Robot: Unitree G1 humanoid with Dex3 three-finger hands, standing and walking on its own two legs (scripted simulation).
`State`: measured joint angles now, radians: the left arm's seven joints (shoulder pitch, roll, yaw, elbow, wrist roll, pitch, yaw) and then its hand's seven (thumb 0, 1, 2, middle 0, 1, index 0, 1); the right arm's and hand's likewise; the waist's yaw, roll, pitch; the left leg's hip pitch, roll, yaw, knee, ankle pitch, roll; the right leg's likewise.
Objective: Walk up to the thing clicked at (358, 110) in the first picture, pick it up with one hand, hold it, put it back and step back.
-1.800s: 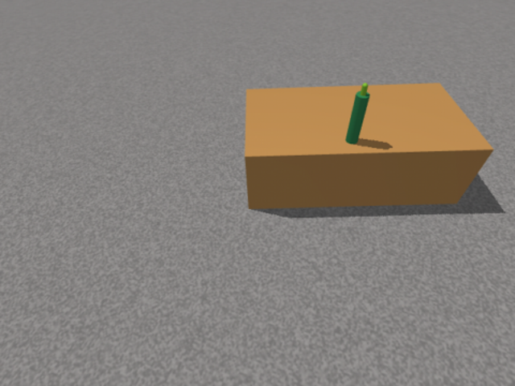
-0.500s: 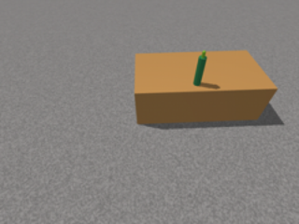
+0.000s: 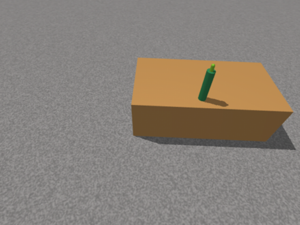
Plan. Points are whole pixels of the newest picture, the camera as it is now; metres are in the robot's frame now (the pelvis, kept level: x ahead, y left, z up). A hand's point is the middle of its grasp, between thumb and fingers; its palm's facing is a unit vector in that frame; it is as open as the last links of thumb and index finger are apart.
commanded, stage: walk up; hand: right
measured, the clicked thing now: (207, 82) +0.98 -0.30 -0.26
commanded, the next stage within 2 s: none
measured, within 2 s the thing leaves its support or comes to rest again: neither
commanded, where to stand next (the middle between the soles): +0.58 -0.10 m, yaw +1 degrees
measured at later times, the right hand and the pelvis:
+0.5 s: hand (269, 199) +0.26 -0.36 -0.15, palm faces -0.04 +0.94 -0.35, open 7.4 cm; pelvis +0.20 -0.08 +0.00, yaw -1 degrees
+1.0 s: hand (257, 145) +0.44 -0.36 -0.11, palm faces -0.03 +0.92 -0.40, open 7.4 cm; pelvis +0.38 -0.09 +0.01, yaw -1 degrees
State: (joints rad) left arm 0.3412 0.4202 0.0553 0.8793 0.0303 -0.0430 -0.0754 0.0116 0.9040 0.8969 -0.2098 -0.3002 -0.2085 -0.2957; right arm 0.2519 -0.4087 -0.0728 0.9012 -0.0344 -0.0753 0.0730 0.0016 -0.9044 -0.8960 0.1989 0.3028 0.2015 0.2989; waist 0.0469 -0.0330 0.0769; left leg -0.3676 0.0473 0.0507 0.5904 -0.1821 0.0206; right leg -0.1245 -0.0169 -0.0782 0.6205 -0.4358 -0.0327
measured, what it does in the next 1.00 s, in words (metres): walks ahead: right foot, then left foot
